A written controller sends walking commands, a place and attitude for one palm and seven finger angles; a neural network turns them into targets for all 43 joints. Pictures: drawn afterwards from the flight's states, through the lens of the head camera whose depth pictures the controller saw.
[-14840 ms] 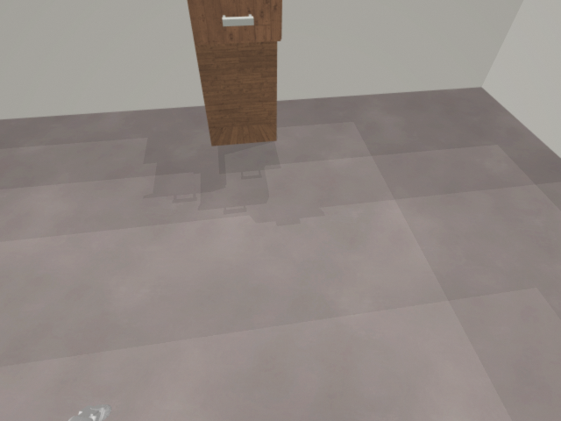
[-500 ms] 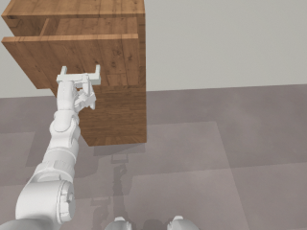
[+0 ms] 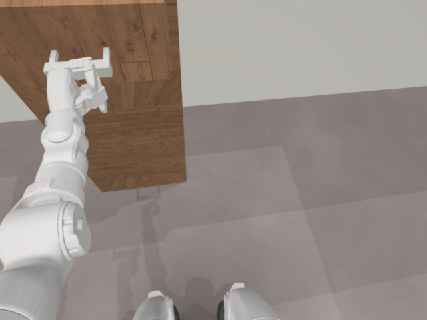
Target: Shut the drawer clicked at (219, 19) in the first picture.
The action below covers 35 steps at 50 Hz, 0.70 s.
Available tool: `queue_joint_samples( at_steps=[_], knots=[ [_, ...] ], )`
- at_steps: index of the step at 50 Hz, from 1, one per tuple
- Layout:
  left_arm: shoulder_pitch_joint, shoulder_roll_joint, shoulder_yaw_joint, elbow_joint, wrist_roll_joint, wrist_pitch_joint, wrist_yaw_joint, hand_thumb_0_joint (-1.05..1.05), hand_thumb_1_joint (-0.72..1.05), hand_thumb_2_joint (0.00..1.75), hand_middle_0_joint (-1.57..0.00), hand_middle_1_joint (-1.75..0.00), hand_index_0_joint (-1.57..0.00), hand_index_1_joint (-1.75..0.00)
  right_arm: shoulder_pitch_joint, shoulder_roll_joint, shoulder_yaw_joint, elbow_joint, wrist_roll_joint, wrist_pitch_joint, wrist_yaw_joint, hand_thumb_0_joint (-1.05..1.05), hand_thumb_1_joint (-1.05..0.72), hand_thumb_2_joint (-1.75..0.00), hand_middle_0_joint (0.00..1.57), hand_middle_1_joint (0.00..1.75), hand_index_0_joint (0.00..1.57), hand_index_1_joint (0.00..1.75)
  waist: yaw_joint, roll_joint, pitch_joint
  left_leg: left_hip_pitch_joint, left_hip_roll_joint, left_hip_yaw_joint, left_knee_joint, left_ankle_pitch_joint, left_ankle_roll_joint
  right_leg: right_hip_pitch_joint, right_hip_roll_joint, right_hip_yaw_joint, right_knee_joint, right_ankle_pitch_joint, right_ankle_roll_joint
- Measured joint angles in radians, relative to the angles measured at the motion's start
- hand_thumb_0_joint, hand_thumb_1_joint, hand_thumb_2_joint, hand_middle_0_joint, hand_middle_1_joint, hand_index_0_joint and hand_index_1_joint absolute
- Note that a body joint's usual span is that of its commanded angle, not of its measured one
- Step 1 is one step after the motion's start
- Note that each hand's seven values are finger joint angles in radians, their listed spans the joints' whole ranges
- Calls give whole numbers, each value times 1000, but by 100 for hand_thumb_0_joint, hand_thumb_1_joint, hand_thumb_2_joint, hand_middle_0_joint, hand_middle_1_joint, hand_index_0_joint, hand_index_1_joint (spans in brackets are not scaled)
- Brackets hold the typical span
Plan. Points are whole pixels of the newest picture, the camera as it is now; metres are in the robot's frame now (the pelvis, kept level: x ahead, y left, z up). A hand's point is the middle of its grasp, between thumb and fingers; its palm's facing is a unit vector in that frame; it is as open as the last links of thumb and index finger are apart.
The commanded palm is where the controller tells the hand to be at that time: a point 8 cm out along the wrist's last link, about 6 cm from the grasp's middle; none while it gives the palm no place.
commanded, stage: push the drawer shut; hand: left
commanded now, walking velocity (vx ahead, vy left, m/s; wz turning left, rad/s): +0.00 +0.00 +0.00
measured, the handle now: (80, 62) +0.60 +0.19 +0.08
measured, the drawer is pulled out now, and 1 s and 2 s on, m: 0.03 0.00 0.00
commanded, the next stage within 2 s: pull the fist back off the drawer in 0.52 s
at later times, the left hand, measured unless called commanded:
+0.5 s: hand (99, 76) +0.56 +0.16 +0.08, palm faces +0.07 -1.00 -0.02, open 3.2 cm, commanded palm +0.56 +0.19 +0.08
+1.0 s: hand (101, 77) +0.55 +0.15 +0.08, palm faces +0.08 -1.00 -0.01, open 3.2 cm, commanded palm +0.53 +0.19 +0.08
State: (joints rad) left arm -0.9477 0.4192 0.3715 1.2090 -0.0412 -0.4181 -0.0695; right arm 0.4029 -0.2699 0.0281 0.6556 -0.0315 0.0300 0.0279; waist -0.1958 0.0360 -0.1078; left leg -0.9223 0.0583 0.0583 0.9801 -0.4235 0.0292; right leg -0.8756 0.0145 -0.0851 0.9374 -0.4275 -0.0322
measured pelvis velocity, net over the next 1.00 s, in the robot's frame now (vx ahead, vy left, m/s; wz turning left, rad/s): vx -0.02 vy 0.01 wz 0.00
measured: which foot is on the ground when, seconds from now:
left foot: down 0.00-1.00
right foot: down 0.00-1.00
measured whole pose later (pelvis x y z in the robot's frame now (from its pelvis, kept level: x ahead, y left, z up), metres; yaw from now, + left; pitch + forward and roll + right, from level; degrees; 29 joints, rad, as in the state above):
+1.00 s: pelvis -0.02 +0.01 -0.01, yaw +0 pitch +25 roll -4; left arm -1.16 0.53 0.37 1.33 0.02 -0.36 -0.02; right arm 0.45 -0.27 0.07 0.65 -0.06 0.02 0.05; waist -0.27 0.05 -0.10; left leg -1.07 0.06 0.03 1.05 -0.41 0.04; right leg -1.00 0.02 -0.11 0.97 -0.40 -0.02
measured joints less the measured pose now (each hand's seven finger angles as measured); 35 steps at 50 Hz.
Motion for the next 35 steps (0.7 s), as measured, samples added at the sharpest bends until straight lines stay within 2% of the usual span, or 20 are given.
queue_joint_samples(
  at_steps=[16,20,35],
  knots=[
    [-67,40,33,39,39,16,23,7,83,89,-140,-160,-140,-160,29,6,4,0,-19,29,13,0,-90,-90,20,30,20,30,-29,7,-4,-19,4,-1,-4,-12,4,-13,6,1,-20,-1,6],
    [-80,44,34,59,45,5,12,6,80,90,-140,-160,-140,-160,31,6,7,0,-21,31,13,0,-90,-90,20,30,20,30,-28,9,-3,-26,3,-7,0,-13,5,-14,5,-4,-21,-2,7],
    [-234,102,-30,159,65,27,44,3,68,96,-140,-160,-140,-160,12,-4,27,16,-33,-7,3,0,-90,-90,20,30,20,30,-60,10,0,-151,-8,-55,73,0,6,-112,-6,-51,35,2,2]
  ],
)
